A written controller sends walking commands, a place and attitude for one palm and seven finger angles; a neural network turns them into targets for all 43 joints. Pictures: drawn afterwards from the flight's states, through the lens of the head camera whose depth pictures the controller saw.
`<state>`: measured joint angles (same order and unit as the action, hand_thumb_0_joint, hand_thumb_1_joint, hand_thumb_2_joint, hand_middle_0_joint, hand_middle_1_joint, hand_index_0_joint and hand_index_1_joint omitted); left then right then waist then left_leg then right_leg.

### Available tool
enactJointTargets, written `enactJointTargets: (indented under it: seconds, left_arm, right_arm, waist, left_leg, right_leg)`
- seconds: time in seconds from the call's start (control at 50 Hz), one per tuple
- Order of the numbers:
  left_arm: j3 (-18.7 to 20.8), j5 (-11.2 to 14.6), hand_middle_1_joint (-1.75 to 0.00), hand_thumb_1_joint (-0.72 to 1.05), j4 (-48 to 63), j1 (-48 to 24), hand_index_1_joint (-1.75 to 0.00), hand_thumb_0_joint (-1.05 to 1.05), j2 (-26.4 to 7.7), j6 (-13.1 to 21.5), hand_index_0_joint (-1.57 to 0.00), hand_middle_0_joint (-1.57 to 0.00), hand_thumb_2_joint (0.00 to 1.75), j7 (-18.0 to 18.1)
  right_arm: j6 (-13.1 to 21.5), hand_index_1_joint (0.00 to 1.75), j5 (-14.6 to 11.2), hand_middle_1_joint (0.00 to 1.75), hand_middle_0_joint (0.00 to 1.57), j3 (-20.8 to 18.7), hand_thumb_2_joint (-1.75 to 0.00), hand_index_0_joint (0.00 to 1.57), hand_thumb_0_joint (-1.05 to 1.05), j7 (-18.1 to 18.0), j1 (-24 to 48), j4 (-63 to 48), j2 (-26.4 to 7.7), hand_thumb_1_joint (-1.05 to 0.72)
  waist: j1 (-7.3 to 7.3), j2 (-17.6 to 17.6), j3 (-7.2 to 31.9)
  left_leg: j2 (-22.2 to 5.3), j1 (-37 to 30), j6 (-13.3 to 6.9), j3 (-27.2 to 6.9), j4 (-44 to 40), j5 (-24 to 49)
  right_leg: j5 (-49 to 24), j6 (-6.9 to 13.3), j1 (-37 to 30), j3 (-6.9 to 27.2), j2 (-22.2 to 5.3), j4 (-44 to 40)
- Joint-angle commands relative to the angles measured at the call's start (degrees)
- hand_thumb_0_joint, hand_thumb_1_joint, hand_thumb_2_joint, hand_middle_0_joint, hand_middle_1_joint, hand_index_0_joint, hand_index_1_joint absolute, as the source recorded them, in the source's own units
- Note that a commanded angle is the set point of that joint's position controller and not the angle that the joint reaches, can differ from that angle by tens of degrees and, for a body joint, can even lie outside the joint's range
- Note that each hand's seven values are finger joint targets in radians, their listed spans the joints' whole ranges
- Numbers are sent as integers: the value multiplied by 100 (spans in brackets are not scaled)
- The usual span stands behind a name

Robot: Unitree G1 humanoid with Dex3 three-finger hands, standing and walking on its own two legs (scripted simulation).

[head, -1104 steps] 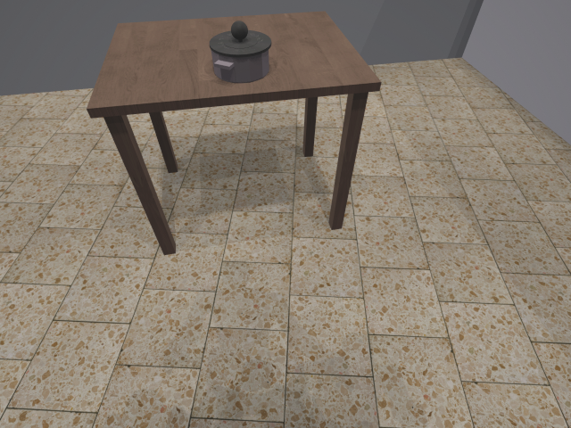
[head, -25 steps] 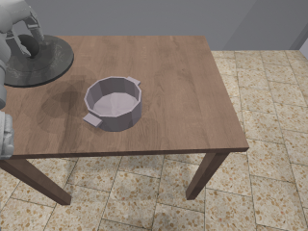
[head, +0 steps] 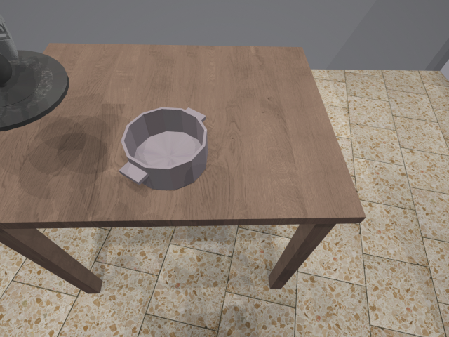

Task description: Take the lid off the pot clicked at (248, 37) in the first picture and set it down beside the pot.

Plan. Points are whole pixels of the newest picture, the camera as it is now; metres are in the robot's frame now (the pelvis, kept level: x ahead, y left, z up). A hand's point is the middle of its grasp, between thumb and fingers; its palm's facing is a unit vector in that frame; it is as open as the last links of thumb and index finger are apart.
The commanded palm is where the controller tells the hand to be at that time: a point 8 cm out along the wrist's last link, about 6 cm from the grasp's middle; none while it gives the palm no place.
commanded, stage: move the lid sideways beside the pot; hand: left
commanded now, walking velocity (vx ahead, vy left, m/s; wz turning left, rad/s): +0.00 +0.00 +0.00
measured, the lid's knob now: out of the picture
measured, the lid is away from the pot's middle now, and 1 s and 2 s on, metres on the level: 0.24 0.24 0.24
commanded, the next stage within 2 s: lower the lid onto the table in 0.12 s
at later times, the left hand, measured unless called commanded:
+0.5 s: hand out of the picture +0.45 +0.34 +0.23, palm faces -0.29 -0.13 -0.95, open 8.0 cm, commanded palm +0.47 +0.34 +0.29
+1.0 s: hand out of the picture +0.45 +0.35 +0.19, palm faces -0.35 -0.13 -0.93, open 8.0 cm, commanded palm +0.48 +0.34 +0.26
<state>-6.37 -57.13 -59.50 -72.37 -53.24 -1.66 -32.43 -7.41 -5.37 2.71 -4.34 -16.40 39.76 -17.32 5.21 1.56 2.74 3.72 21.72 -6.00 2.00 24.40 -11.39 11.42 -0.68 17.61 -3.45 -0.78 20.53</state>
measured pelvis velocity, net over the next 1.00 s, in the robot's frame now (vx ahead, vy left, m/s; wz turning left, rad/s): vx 0.00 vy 0.01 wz -0.01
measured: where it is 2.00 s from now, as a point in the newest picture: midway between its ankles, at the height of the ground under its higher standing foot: outside the picture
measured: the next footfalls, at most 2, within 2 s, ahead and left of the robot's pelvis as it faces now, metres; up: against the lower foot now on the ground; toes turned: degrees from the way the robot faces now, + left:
none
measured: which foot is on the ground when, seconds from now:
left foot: down 0.00-1.00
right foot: down 0.00-1.00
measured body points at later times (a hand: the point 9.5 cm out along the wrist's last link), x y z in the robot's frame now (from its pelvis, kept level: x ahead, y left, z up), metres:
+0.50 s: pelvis +0.00 +0.00 +0.00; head +0.06 +0.00 +0.45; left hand +0.46 +0.35 +0.28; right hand +0.04 -0.28 -0.12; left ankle +0.00 +0.05 -0.74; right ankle -0.02 -0.14 -0.74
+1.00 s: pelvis +0.00 +0.01 +0.00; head +0.06 +0.02 +0.44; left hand +0.47 +0.35 +0.25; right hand +0.03 -0.28 -0.12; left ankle +0.00 +0.05 -0.74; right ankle -0.02 -0.14 -0.74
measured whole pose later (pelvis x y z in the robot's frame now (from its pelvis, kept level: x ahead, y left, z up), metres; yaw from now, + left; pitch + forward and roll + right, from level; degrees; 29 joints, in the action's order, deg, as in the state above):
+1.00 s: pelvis +0.00 +0.01 +0.00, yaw -1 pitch +10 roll -3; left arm -5.0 -56.8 -63.9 -69.1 -53.7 1.8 -31.2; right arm -7.9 -5.6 2.5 -4.6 -17.6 40.0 -17.4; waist 6.3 1.1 2.7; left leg 3.2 24.7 -6.4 2.5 27.8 -13.0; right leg 12.0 -0.9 20.2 -2.9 -0.3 22.6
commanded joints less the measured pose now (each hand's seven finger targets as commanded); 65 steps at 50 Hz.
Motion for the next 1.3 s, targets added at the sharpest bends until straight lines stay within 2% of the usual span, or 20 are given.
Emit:
enactJointTargets:
  seconds: [0.0,0.1,0.14,0.2,0.26,0.34,0.4,0.44,0.5,0.58,0.66,0.72,0.82,0.9,0.94,0.98,1.06,1.1,1.14,1.28]
  left_arm:
    - [223,55,-105,57,990,-2961,-104,0,-1387,21,-83,-85,104,272]
    - [348,21,-105,57,1318,-3104,-104,0,-1544,85,-83,-85,104,298]
    - [487,10,-105,57,1168,-3015,-104,0,-1724,96,-83,-85,104,292]
    - [234,76,-105,57,1064,-3047,-104,0,-1469,82,-83,-85,104,256]
    - [356,-26,-105,57,792,-3094,-104,0,-1711,-12,-83,-85,104,269]
    - [390,-32,-105,57,1129,-3215,-104,0,-1734,25,-83,-85,104,309]
    - [522,-2,-105,57,941,-2859,-104,0,-1813,62,-83,-85,104,322]
    - [439,-29,-105,57,585,-2746,-104,0,-1780,49,-83,-85,104,323]
    - [432,-2,-105,57,1059,-3015,-104,0,-1760,99,-83,-85,104,351]
    - [684,-41,-105,57,707,-2690,-104,0,-2022,152,-83,-85,104,391]
    - [481,13,-105,57,661,-2708,-104,0,-1780,156,-83,-85,104,382]
    - [522,-8,-105,57,1197,-3012,-104,0,-1793,243,-83,-85,104,425]
    - [743,62,-105,57,734,-2418,-104,0,-1904,324,-83,-85,104,431]
    - [301,99,-105,57,788,-2680,-104,0,-1431,331,-83,-85,104,419]
    - [675,37,-105,57,1034,-2819,-104,0,-1892,391,-83,-85,104,486]
    - [521,65,-105,57,853,-2722,-104,0,-1638,427,-83,-85,104,481]
    - [571,113,-105,57,661,-2571,-104,0,-1701,472,-83,-85,104,483]
    - [431,128,-105,57,861,-2673,-104,0,-1500,527,-83,-85,104,495]
    - [657,86,-105,57,994,-2741,-104,0,-1784,563,-83,-85,104,536]
    - [555,121,-105,57,587,-2441,-104,0,-1614,622,-83,-85,104,561]
  right_arm:
    - [116,30,-46,30,20,-334,-90,20,0,-97,-180,-454,-1022,-90]
    - [147,30,-9,30,20,-342,-90,20,0,-115,-207,-445,-1009,-90]
    - [118,30,6,30,20,-324,-90,20,0,-109,-226,-413,-988,-90]
    - [110,30,-42,30,20,-321,-90,20,0,-120,-182,-397,-1034,-90]
    - [150,30,-24,30,20,-297,-90,20,0,-108,-255,-381,-1016,-90]
    - [148,30,-29,30,20,-324,-90,20,0,-94,-261,-428,-1015,-90]
    - [156,30,-42,30,20,-323,-90,20,0,-101,-261,-488,-1047,-90]
    - [128,30,-24,30,20,-309,-90,20,0,-113,-321,-414,-1036,-90]
    - [142,30,-49,30,20,-343,-90,20,0,-115,-262,-481,-1057,-90]
    - [142,30,-13,30,20,-332,-90,20,0,-129,-365,-453,-1039,-90]
    - [110,30,-32,30,20,-351,-90,20,0,-119,-392,-422,-1056,-90]
    - [129,30,0,30,20,-387,-90,20,0,-118,-401,-427,-1045,-90]
    - [94,30,4,30,20,-389,-90,20,0,-103,-447,-417,-1061,-90]
    - [83,30,-39,30,20,-401,-90,20,0,-102,-420,-424,-1083,-90]
    - [93,30,6,30,20,-407,-90,20,0,-115,-526,-396,-1086,-90]
    - [113,30,9,30,20,-414,-90,20,0,-128,-515,-386,-1055,-90]
    - [104,30,12,30,20,-403,-90,20,0,-127,-514,-369,-1077,-90]
    - [112,30,-2,30,20,-418,-90,20,0,-128,-471,-400,-1090,-90]
    - [100,30,31,30,20,-425,-90,20,0,-120,-546,-384,-1090,-90]
    - [64,30,16,30,20,-424,-90,20,0,-118,-589,-379,-1108,-90]
  waist:
    - [83,666,2104]
    - [68,1030,2346]
    - [56,755,2282]
    - [100,809,2101]
    - [92,648,2136]
    - [76,896,2406]
    - [44,818,2278]
    - [102,481,2078]
    - [69,931,2325]
    - [53,674,2219]
    - [118,669,2037]
    - [103,1097,2454]
    - [59,646,2296]
    - [170,942,2134]
    - [119,901,2524]
    - [167,914,2374]
    - [152,731,2170]
    - [146,991,2310]
    - [120,1046,2490]
    - [157,784,2211]
  left_leg:
    - [-413,-2155,159,-583,95,2581]
    - [-409,-2462,169,-636,205,2971]
    - [-392,-2249,120,-580,189,2699]
    - [-402,-2127,127,-555,112,2432]
    - [-345,-1918,85,-480,140,2165]
    - [-388,-2203,108,-548,183,2620]
    - [-383,-2094,116,-551,193,2612]
    - [-365,-1773,73,-431,183,2116]
    - [-393,-2079,101,-528,204,2479]
    - [-361,-1893,78,-498,239,2261]
    - [-384,-1853,76,-491,233,2101]
    - [-428,-2313,136,-617,323,2699]
    - [-411,-2040,121,-576,386,2708]
    - [-448,-2137,182,-640,306,2565]
    - [-443,-2321,174,-680,364,2707]
    - [-434,-2284,173,-675,376,2593]
    - [-410,-1996,150,-620,354,2167]
    - [-459,-2231,221,-687,360,2574]
    - [-452,-2335,233,-717,411,2683]
    - [-437,-2055,225,-714,422,2410]
  right_leg:
    - [-1008,303,251,1,265,-119]
    - [-1067,323,325,2,286,-111]
    - [-1079,289,179,14,301,-74]
    - [-984,305,238,4,269,-125]
    - [-1081,283,22,31,289,-54]
    - [-1176,286,64,26,291,-7]
    - [-1160,299,85,18,275,-22]
    - [-1094,249,24,43,295,-1]
    - [-1123,304,123,34,271,4]
    - [-1063,272,73,31,304,44]
    - [-970,271,240,30,316,16]
    - [-1040,288,370,18,318,71]
    - [-1177,258,280,15,317,127]
    - [-879,295,661,-23,327,67]
    - [-915,280,513,4,353,127]
    - [-849,274,659,-15,349,104]
    - [-775,266,639,5,345,99]
    - [-815,299,770,-10,333,118]
    - [-805,288,717,5,358,154]
    - [-743,280,815,-8,370,184]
